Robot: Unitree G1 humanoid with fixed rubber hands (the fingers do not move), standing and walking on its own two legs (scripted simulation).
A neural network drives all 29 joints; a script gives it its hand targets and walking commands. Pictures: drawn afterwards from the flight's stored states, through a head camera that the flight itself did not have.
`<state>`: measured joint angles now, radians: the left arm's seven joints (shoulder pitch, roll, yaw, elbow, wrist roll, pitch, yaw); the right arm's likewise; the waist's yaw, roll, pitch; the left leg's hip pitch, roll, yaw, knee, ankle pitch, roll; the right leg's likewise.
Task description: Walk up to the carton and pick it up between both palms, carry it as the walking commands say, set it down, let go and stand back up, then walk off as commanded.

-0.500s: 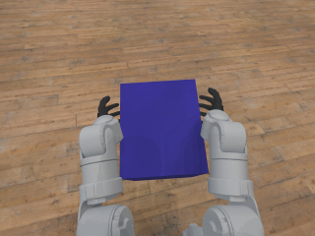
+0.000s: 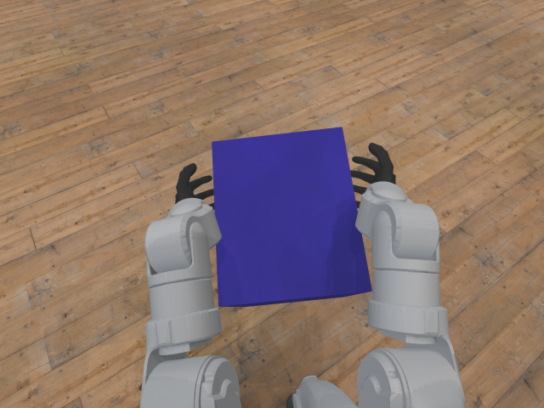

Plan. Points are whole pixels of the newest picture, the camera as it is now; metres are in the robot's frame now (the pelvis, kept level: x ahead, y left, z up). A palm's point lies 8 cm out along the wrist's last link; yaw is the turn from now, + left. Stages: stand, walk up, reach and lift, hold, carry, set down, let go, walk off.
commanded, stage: carry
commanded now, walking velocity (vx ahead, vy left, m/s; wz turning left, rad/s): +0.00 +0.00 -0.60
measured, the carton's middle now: (286, 230) +0.38 -0.02 +0.00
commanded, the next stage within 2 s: none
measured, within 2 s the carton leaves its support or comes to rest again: neither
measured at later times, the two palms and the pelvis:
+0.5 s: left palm (295, 253) +0.29 -0.02 +0.10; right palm (523, 273) +0.25 -0.27 +0.12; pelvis -0.09 -0.07 +0.00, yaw -13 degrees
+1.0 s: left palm (458, 323) +0.20 -0.19 +0.10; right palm out of the picture +0.09 -0.42 +0.12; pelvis -0.18 -0.14 +0.00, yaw -29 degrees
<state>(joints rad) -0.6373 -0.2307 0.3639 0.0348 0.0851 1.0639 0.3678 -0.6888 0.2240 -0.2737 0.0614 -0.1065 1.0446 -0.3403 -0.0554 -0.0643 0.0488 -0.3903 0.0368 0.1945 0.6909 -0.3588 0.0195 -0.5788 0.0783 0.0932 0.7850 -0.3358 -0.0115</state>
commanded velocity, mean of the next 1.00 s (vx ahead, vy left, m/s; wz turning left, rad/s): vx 0.00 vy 0.00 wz -0.60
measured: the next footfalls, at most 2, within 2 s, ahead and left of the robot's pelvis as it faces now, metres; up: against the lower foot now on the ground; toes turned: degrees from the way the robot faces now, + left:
right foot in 0.12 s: +0.08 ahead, -0.14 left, +0.00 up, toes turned -2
left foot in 0.40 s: -0.04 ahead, +0.03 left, +0.00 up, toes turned -2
